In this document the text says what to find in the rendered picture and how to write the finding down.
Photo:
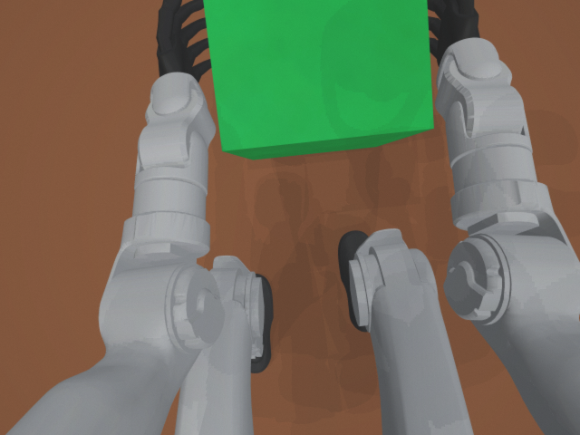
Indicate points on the left robot thigh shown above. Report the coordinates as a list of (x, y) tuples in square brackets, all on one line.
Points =
[(215, 397)]

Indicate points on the left robot upper arm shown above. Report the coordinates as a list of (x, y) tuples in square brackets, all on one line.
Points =
[(154, 322)]

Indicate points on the right robot upper arm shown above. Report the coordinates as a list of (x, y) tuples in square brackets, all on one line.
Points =
[(522, 293)]

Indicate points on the robot right forearm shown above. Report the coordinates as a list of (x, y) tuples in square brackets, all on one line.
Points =
[(490, 151)]

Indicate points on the robot left foot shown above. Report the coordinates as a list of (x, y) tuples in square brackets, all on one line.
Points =
[(258, 364)]

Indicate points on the carton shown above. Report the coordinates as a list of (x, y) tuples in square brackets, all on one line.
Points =
[(296, 77)]

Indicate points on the robot left forearm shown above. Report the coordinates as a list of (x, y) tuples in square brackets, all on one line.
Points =
[(168, 223)]

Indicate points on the robot left hand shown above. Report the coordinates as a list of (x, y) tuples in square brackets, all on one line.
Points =
[(172, 53)]

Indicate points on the robot right hand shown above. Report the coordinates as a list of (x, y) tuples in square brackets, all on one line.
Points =
[(458, 20)]

